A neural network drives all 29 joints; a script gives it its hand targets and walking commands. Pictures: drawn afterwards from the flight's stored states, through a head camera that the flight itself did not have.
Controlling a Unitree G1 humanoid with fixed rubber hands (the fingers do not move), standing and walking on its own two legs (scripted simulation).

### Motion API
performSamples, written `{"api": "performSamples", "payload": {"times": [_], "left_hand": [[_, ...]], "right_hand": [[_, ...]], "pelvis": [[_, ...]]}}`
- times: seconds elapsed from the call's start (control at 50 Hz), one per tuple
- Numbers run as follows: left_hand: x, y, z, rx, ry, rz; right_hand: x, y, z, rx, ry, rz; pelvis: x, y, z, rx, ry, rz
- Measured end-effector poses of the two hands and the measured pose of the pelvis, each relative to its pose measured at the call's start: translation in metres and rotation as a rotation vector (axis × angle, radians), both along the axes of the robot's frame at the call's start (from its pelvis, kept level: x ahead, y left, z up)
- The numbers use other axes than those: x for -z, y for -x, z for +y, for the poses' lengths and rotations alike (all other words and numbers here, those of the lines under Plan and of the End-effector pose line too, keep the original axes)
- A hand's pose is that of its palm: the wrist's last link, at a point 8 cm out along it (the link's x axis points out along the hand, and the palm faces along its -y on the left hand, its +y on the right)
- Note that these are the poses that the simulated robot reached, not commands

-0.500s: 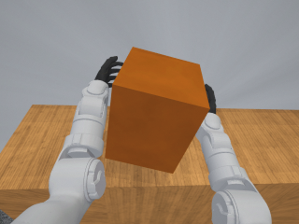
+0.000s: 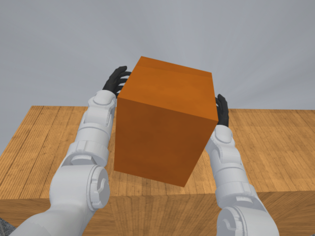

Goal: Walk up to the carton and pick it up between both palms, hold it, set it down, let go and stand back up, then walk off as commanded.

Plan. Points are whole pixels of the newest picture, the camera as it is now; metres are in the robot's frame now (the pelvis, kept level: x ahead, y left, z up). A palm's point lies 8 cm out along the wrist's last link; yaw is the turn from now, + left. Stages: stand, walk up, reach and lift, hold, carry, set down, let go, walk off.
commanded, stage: set down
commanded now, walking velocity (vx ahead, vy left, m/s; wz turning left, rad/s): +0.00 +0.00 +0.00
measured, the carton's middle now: (162, 121) +0.40 -0.05 +0.10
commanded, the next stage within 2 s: none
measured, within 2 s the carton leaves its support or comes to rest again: rests again in 1.00 s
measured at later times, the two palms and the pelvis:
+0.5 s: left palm (115, 97) +0.45 +0.08 +0.15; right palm (220, 129) +0.35 -0.20 +0.10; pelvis +0.00 +0.00 +0.00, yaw +0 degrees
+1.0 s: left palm (111, 101) +0.45 +0.09 +0.14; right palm (217, 129) +0.35 -0.19 +0.10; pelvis +0.00 +0.00 +0.00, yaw +0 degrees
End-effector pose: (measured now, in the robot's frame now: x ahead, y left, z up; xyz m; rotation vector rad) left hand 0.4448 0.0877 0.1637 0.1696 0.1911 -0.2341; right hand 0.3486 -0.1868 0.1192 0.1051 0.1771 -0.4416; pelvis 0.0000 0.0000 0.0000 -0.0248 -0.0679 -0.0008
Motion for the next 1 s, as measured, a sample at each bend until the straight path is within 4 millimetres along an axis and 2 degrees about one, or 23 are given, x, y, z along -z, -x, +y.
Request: {"api": "performSamples", "payload": {"times": [0.48,1.0], "left_hand": [[0.015,-0.004,-0.01,0.011,-0.003,0.018],[0.028,-0.001,0.0,0.005,0.029,0.021]], "right_hand": [[0.016,0.001,-0.009,0.019,-0.005,-0.001],[0.018,-0.001,-0.002,0.008,0.042,-0.038]], "pelvis": [[0.0,-0.004,-0.004,0.004,-0.003,0.021],[-0.001,-0.001,-0.004,-0.003,-0.005,0.012]]}}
